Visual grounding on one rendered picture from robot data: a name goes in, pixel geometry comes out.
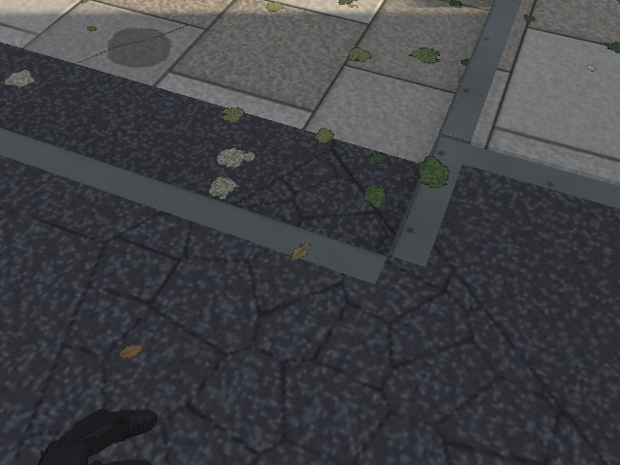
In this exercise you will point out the robot left hand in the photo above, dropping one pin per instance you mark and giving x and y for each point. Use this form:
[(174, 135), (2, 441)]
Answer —
[(95, 433)]

